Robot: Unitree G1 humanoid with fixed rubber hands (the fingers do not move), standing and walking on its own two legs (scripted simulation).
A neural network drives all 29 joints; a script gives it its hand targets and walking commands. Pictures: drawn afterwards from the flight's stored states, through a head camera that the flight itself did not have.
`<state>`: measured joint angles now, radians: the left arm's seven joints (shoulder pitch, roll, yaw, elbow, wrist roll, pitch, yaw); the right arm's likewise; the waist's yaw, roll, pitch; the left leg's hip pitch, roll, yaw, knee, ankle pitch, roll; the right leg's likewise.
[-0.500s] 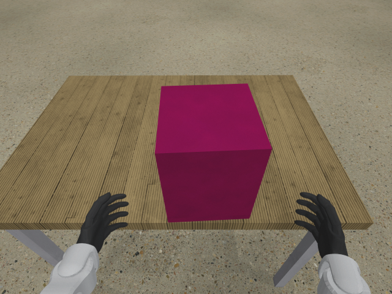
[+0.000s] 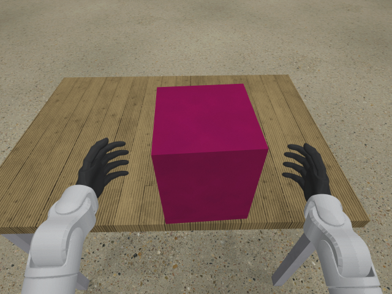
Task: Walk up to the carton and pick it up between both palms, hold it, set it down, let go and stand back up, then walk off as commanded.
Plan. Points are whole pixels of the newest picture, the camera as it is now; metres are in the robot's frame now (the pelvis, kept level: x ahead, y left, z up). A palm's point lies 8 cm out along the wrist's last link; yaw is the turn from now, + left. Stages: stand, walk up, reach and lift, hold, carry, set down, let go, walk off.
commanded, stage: reach and lift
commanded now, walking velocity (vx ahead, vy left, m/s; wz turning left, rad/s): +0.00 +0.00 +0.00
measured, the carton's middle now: (203, 155) +0.42 +0.02 +0.05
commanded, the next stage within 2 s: none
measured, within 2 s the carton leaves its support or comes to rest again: neither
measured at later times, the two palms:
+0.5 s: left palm (106, 137) +0.37 +0.21 +0.16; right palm (304, 147) +0.37 -0.17 +0.14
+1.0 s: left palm (110, 106) +0.42 +0.21 +0.20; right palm (300, 118) +0.41 -0.17 +0.18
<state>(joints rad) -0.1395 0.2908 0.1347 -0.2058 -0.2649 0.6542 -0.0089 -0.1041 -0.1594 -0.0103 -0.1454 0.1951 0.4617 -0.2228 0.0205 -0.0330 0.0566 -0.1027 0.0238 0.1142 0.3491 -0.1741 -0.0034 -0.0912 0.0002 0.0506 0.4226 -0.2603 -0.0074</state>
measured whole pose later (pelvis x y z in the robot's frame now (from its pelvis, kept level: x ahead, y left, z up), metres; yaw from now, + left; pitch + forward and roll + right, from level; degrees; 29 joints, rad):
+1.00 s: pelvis +0.00 +0.00 +0.00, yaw +2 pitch +3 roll +0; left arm -0.85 0.37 0.05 0.52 -0.26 0.63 0.06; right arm -0.82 -0.23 -0.01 0.59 0.25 0.46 -0.23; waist -0.04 -0.03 -0.06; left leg -0.28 0.02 0.08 0.39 -0.17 0.00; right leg -0.23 0.00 0.02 0.42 -0.24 0.00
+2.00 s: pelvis +0.00 +0.00 -0.01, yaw +3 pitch +13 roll -1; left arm -0.87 0.22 0.05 0.91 -0.14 0.14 0.03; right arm -0.72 -0.13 -0.01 0.90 0.25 0.03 -0.21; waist -0.06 -0.03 -0.14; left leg -0.51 0.04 0.04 0.45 -0.17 0.00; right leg -0.42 0.01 -0.02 0.42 -0.22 0.00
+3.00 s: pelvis +0.00 +0.00 +0.00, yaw +4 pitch +9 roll +0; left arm -0.87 0.10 0.42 1.05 0.22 -0.06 0.02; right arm -0.72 0.13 -0.40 0.90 -0.22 -0.08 -0.11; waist -0.07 -0.03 -0.09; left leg -0.38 0.03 0.04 0.38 -0.15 -0.01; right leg -0.31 0.01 -0.02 0.36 -0.21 0.00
